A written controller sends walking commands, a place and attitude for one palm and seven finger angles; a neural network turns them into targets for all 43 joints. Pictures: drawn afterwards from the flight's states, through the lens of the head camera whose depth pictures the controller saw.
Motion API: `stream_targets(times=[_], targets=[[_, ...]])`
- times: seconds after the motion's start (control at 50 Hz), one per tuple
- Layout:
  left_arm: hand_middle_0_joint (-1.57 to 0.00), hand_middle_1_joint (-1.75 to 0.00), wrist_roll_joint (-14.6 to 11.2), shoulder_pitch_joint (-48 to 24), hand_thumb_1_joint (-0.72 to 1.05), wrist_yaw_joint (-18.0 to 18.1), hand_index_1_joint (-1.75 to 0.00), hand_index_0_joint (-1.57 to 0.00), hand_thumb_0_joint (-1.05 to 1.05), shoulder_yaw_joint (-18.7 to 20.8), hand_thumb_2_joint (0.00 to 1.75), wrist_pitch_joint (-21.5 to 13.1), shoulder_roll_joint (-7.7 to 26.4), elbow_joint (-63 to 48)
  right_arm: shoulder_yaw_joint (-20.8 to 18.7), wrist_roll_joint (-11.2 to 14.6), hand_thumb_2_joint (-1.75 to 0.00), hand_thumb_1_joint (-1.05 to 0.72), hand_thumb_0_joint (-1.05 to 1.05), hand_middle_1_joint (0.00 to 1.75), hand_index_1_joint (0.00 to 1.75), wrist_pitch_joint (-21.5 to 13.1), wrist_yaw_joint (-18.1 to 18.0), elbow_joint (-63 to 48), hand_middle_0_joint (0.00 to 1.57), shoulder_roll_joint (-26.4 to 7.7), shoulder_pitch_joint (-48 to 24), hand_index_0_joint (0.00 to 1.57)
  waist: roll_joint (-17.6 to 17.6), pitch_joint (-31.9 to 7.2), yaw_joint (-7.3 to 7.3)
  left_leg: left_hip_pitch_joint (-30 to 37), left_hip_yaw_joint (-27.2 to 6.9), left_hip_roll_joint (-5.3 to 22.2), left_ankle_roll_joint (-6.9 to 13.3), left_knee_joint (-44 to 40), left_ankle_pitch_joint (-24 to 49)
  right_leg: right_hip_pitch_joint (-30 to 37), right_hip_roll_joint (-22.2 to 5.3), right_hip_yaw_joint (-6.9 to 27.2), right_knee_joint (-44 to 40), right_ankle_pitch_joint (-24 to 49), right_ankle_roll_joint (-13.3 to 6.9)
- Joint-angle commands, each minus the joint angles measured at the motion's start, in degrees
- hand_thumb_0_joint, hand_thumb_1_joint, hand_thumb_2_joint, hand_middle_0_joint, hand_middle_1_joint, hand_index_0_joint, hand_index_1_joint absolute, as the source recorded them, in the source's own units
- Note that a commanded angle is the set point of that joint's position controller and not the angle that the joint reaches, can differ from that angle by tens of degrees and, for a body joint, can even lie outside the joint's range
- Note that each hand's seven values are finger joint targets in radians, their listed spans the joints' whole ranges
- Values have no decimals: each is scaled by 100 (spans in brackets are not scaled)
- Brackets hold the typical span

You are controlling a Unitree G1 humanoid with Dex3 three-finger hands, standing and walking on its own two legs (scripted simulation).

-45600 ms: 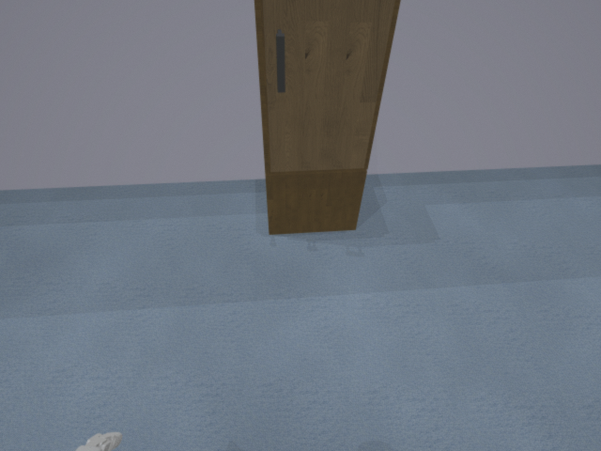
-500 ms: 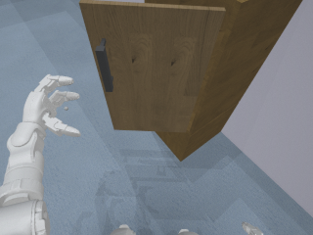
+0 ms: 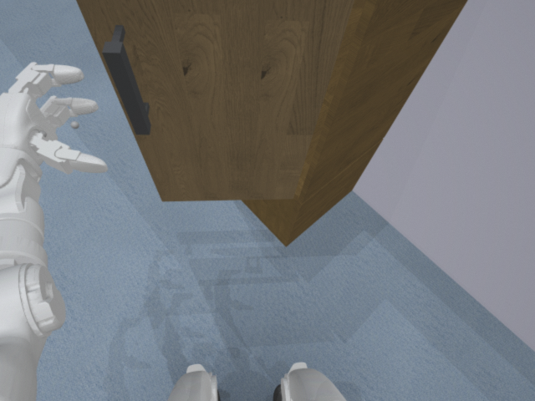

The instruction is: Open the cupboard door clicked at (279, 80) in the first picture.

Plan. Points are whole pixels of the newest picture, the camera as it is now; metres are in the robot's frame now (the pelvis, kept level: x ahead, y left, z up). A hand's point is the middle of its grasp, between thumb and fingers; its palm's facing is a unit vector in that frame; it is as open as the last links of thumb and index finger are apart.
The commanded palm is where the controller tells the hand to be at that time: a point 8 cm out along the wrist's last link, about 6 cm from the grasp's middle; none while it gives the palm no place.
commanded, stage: move the hooked fingers beside the handle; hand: left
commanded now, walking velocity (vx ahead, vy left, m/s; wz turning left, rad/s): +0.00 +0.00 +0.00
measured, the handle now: (132, 84) +0.57 +0.17 +0.09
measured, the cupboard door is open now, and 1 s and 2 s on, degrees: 52 52 52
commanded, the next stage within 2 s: slide the fingers in behind the handle in 1.04 s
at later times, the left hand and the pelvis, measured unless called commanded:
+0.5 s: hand (84, 110) +0.52 +0.23 +0.09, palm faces -0.03 -1.00 -0.01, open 14.0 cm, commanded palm +0.50 +0.28 +0.09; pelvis +0.01 +0.01 +0.00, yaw -1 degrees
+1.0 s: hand (75, 115) +0.51 +0.24 +0.09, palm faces -0.01 -1.00 +0.00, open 14.0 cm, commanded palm +0.50 +0.28 +0.09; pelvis +0.00 +0.01 -0.01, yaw -1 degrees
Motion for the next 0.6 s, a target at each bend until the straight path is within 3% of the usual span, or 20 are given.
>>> stream_targets(times=[0.0,0.02,0.08,0.12,0.16,0.18,0.22,0.24,0.3,0.44,0.46,0.58], targets=[[-30,-120,-124,-2597,-50,-2,-120,-30,0,283,30,-379,1808,-1187,-338,-1,-90,-90,0,30,30,-22,-66,-386,20,-1018,869,20,741,-2743,19,1952,-231,-219,206,-371,2174,942,117,253,-569,2222,41],[-30,-120,-100,-2465,-50,-1,-120,-30,0,310,30,-362,1822,-1114,-352,-6,-90,-90,0,30,30,0,-51,-380,20,-1014,902,20,794,-2781,49,2017,-241,-215,196,-360,2241,903,122,230,-564,2234,32],[-30,-120,-97,-2650,-50,18,-120,-30,0,217,30,-299,1707,-988,-341,-25,-90,-90,0,30,30,60,-34,-353,20,-1006,995,20,642,-2637,-74,1924,-232,-202,226,-302,2274,793,145,213,-566,2260,45],[-30,-120,-21,-2778,-50,39,-120,-30,0,296,30,-231,1930,-849,-340,-16,-90,-90,0,30,30,103,-38,-347,20,-1046,1032,20,636,-2511,-121,1748,-223,-188,230,-314,2046,741,142,240,-609,2114,72],[-30,-120,48,-2909,-50,74,-120,-30,0,221,30,-209,1890,-828,-333,-28,-90,-90,0,30,30,118,-37,-355,20,-1041,1076,20,670,-2545,-175,1752,-237,-192,234,-300,2089,685,138,233,-598,2128,67],[-30,-120,36,-3060,-50,88,-120,-30,0,148,30,-251,1781,-929,-330,-46,-90,-90,0,30,30,123,-35,-338,20,-1025,1119,20,841,-2602,-202,1943,-266,-179,223,-256,2258,534,156,197,-545,2163,40],[-30,-120,102,-3250,-50,134,-120,-30,0,190,30,-281,1917,-874,-314,-66,-90,-90,0,30,30,138,-13,-305,20,-1041,1150,20,994,-2650,-235,2021,-296,-157,202,-224,2254,405,168,195,-556,2057,46],[-30,-120,114,-3095,-50,163,-120,-30,0,370,30,-301,2101,-869,-326,-82,-90,-90,0,30,30,155,-7,-319,20,-1064,1211,20,916,-2744,-152,2059,-332,-147,190,-230,2334,457,180,174,-529,2071,29],[-30,-120,109,-2857,-50,146,-120,-30,0,337,30,-339,1941,-926,-341,-106,-90,-90,0,30,30,201,27,-376,20,-1040,1227,20,1123,-3063,-77,2357,-322,-138,159,-200,2712,455,191,144,-469,2295,20],[-30,-120,34,-2458,-50,143,-120,-30,0,287,30,-228,1718,-1041,-360,-88,-90,-90,0,30,30,326,87,-522,20,-1028,1174,20,838,-2821,-37,2217,-262,-148,186,-256,2692,580,224,101,-525,2416,39],[-30,-120,37,-2492,-50,176,-120,-30,0,422,30,-240,1917,-1077,-357,-90,-90,-90,0,30,30,343,78,-514,20,-1052,1195,20,677,-2754,-42,2091,-267,-142,199,-280,2607,666,227,106,-532,2399,44],[-30,-120,2,-2859,-50,260,-120,-30,0,321,30,-512,1775,-1428,-356,-88,-90,-90,0,30,30,340,64,-458,20,-1009,1124,20,1122,-2802,-87,2490,-322,-140,159,-243,2722,440,240,102,-516,2271,-5]])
